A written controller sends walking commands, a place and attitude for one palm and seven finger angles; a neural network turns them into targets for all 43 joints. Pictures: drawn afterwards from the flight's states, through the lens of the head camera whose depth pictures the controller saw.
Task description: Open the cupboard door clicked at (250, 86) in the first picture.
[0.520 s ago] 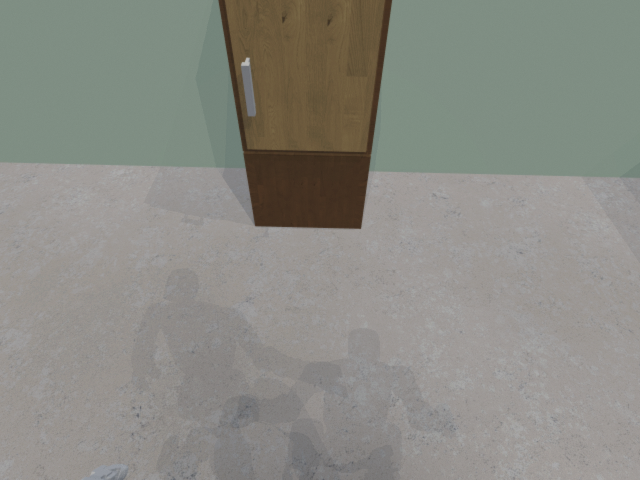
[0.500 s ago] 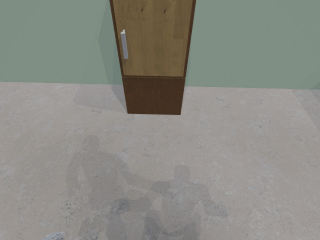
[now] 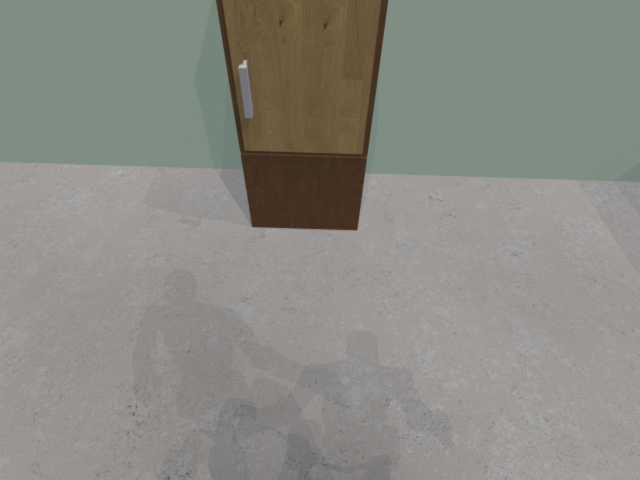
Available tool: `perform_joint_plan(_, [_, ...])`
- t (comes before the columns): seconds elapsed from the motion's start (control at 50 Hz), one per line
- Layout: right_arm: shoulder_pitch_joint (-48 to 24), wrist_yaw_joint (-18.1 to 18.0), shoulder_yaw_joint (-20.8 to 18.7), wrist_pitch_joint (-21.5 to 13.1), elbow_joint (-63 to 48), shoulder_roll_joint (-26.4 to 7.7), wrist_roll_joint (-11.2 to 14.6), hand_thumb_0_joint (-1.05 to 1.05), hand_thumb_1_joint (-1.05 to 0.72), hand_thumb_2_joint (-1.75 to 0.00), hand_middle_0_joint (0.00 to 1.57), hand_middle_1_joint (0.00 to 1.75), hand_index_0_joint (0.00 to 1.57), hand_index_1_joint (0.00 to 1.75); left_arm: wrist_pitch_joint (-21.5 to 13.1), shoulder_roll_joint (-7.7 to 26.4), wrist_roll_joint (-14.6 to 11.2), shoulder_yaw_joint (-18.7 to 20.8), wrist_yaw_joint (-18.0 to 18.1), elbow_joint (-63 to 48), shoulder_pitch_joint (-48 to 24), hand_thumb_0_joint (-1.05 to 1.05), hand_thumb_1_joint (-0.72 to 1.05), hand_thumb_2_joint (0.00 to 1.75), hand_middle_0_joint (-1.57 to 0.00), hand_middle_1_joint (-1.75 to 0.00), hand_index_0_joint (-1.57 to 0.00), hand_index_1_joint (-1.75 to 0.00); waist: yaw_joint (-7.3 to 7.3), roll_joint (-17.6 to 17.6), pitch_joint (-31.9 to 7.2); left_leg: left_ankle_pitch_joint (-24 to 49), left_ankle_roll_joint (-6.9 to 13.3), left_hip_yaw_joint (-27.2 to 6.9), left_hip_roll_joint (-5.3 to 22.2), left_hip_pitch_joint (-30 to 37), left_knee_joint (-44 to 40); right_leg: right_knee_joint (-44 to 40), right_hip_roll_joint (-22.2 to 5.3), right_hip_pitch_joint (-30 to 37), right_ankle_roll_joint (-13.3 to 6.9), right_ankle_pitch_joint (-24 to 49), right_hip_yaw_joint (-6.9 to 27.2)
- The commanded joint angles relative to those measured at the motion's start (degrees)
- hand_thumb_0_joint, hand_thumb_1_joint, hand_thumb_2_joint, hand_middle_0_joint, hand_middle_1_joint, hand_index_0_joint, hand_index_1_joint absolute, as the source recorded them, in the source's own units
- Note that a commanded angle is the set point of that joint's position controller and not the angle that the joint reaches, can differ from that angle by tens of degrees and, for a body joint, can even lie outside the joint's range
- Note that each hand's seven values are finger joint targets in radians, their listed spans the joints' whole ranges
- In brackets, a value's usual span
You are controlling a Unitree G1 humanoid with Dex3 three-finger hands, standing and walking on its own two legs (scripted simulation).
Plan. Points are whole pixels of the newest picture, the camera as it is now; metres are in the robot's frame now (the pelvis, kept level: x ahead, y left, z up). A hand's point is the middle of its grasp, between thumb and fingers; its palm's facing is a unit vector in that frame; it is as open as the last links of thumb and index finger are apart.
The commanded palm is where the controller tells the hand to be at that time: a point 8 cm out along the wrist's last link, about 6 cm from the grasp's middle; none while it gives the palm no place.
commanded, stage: stand and wait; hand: left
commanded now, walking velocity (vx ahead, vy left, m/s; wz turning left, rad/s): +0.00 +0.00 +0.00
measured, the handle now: (247, 89) +1.18 +0.30 -0.11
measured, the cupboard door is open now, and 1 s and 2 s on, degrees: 0 0 0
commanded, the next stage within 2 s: look at it before walking up in 0.30 s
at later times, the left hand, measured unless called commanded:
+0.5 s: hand out of the picture +0.07 +0.24 -0.15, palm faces -0.04 -0.94 -0.33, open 7.4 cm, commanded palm none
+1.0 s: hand out of the picture +0.06 +0.24 -0.15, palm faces -0.05 -0.94 -0.33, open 7.4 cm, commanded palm none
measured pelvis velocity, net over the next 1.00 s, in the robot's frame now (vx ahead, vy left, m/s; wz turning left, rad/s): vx -0.01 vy -0.01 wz -0.01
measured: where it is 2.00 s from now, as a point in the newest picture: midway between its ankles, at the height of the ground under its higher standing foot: (305, 468)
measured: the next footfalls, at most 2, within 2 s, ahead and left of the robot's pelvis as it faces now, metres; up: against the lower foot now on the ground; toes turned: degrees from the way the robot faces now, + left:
right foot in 1.82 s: +0.41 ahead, -0.04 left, +0.00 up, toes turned +2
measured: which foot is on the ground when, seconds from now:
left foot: down 0.00-1.00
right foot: down 0.00-1.00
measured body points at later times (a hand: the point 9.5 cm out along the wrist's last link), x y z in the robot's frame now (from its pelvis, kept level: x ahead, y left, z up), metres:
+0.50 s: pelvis -0.01 +0.00 +0.00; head -0.01 -0.01 +0.45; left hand +0.07 +0.29 -0.13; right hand +0.07 -0.30 -0.13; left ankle -0.01 +0.12 -0.74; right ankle -0.01 -0.12 -0.74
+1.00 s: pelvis -0.01 -0.01 +0.00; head -0.01 -0.01 +0.45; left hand +0.06 +0.29 -0.13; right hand +0.06 -0.30 -0.13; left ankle -0.01 +0.12 -0.74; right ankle -0.01 -0.12 -0.74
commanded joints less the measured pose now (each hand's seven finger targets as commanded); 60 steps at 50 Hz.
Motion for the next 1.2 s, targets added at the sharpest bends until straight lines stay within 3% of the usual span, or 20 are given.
perform_joint_plan(0.0, [-3.4,-0.6,-2.4,-1.8,-3.4,-11.2,-0.1,0.0,-0.9,-0.9,0.2,0.3,0.2,0.3,-1.7,11.8,-0.4,2.6,1.0,-3.8,-2.8,0.0,0.9,0.9,-0.2,-0.3,-0.2,-0.3,-0.19,-0.2,-4.8,11.0,1.9,-4.6,6.3,1.0,-3.7,-4.0,-6.5,1.2,-2.5,11.4,5.5])
perform_joint_plan(0.4, [-2.2,-0.4,-2.1,-1.9,-1.1,-11.3,-0.1,0.0,-0.9,-0.9,0.2,0.3,0.2,0.3,-1.7,11.8,-0.2,2.4,0.9,-2.4,-3.0,0.0,0.9,0.9,-0.2,-0.3,-0.2,-0.3,-0.18,-0.3,-3.0,8.1,1.7,-5.0,6.6,0.6,-6.1,-6.2,-6.2,0.0,-2.3,6.9,6.3])
perform_joint_plan(0.92, [-2.1,-0.5,-2.0,-2.0,-0.4,-11.3,0.1,0.0,-0.9,-0.9,0.2,0.3,0.2,0.3,-2.0,11.7,-0.3,2.4,1.0,-1.5,-1.9,0.0,0.9,0.9,-0.2,-0.3,-0.2,-0.3,-0.09,0.2,-4.1,11.0,1.5,-4.4,7.1,2.6,-6.4,-6.3,-6.3,1.1,-2.3,11.7,6.4])
perform_joint_plan(1.0, [-2.0,-0.5,-2.0,-1.9,-0.3,-11.3,0.1,0.0,-0.9,-0.9,0.2,0.3,0.2,0.3,-1.9,11.6,-0.2,2.4,1.0,-1.6,-2.2,0.0,0.9,0.9,-0.2,-0.3,-0.2,-0.3,-0.1,0.1,-2.7,9.7,1.4,-4.5,7.1,1.7,-6.9,-6.7,-6.1,0.5,-2.2,10.2,6.4])
perform_joint_plan(1.04, [1.8,0.0,-0.3,-0.8,1.1,-3.9,-0.4,0.0,-0.9,-0.9,0.2,0.3,0.2,0.3,-0.7,4.9,-0.1,1.0,1.2,0.1,2.3,0.0,0.9,0.9,-0.2,-0.3,-0.2,-0.3,0.09,-0.9,-3.5,1.7,0.7,-3.4,5.9,0.4,-5.3,-6.6,-6.0,1.1,-1.1,-1.5,5.7])
perform_joint_plan(1.08, [3.2,0.3,-0.5,0.0,0.8,-3.1,-0.8,0.0,-0.9,-0.9,0.2,0.3,0.2,0.3,-0.1,5.7,0.3,1.5,0.8,0.2,5.1,0.0,0.9,0.9,-0.2,-0.3,-0.2,-0.3,0.89,-3.5,1.1,-11.2,0.9,-2.5,3.3,-6.5,-2.0,-9.5,-6.9,-0.9,-2.0,-17.4,8.5])
perform_joint_plan(1.12, [3.9,0.3,-0.7,0.3,-0.7,-2.2,-0.9,0.0,-0.9,-0.9,0.2,0.3,0.2,0.3,0.0,7.8,0.5,2.7,0.6,-0.4,8.3,0.0,0.9,0.9,-0.2,-0.3,-0.2,-0.3,2.0,-10.2,3.9,-13.1,0.6,1.0,0.6,-14.4,7.4,-14.2,-12.2,0.4,-5.2,-26.7,15.0])
perform_joint_plan(1.14, [3.6,0.4,-1.1,0.1,-1.5,-1.8,-0.9,0.0,-0.9,-0.9,0.2,0.3,0.2,0.3,-0.2,8.2,0.4,3.2,0.7,-0.7,9.8,0.0,0.9,0.9,-0.2,-0.3,-0.2,-0.3,2.4,-11.5,4.5,-12.4,0.6,2.0,0.9,-16.6,12.8,-16.2,-15.4,0.7,-7.4,-27.5,18.4])
perform_joint_plan(1.18, [3.4,0.8,-1.7,-0.6,-3.1,-1.6,-0.7,0.0,-0.9,-0.9,0.2,0.3,0.2,0.3,-1.4,7.7,0.6,3.8,0.9,-1.3,11.0,0.0,0.9,0.9,-0.2,-0.3,-0.2,-0.3,2.21,-9.2,4.8,-13.4,1.1,1.6,3.3,-20.4,18.4,-15.7,-18.7,3.0,-10.5,-21.6,18.4])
